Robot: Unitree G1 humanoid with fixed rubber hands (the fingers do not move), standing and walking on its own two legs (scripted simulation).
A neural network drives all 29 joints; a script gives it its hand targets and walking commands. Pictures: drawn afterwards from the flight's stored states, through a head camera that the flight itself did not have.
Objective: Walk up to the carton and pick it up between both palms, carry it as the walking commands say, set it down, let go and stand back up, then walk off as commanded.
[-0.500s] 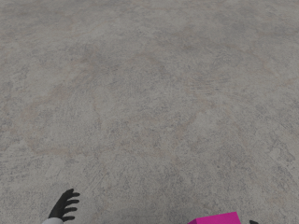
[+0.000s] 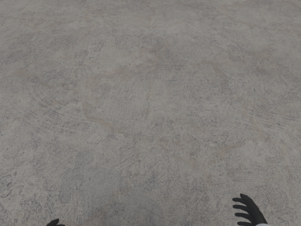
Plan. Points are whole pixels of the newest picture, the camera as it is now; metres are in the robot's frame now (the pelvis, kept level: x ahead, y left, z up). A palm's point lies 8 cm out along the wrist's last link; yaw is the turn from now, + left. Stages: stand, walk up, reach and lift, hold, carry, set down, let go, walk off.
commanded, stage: walk off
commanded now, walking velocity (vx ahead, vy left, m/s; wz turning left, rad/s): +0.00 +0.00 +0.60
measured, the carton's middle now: out of the picture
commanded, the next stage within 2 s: stand in 0.12 s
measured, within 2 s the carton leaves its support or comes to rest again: neither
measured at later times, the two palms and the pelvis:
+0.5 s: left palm out of the picture +0.07 +0.24 -0.08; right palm out of the picture +0.11 -0.27 -0.12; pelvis +0.00 -0.03 +0.01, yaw +9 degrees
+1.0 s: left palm out of the picture -0.03 +0.25 -0.11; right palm out of the picture +0.07 -0.25 -0.11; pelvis -0.02 -0.01 +0.02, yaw +10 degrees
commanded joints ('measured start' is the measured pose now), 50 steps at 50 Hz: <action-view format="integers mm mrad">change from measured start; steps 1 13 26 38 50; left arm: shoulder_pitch -94 -82 -120 -48 9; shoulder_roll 59 26 40 22 6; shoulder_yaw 3 0 -31 -26 -35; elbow -117 -69 -28 74 223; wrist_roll -6 -2 3 -5 -5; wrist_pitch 6 10 -58 -43 -53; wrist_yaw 6 0 12 1 4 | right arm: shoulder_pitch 161 120 133 77 117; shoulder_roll -189 -165 -63 -59 -58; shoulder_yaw -48 -27 6 30 39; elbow -5 2 91 171 286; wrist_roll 7 -8 4 9 9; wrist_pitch -15 -20 6 -30 -45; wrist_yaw -26 -28 -20 -47 -63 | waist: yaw -95 -63 -65 -20 -18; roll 221 219 -120 114 68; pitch -99 -107 -45 -61 -23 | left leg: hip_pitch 234 127 -24 98 97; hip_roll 347 220 0 126 105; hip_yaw -343 -333 -158 -204 -189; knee -228 -268 176 -272 -318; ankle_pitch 625 309 -136 165 114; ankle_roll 159 141 -58 -15 0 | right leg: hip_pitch -271 -80 136 202 210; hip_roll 21 113 -82 76 60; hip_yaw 146 134 274 159 168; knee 247 -46 -613 -515 -557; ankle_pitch -32 107 511 318 357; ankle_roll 20 0 -196 -82 -77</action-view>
